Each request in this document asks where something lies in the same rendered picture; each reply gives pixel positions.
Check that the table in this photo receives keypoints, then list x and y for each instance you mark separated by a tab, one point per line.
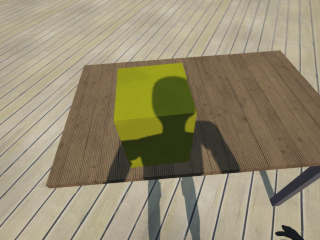
255	112

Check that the carton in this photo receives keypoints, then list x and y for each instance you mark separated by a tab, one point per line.
154	114

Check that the robot right hand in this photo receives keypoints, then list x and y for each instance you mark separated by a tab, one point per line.
289	233

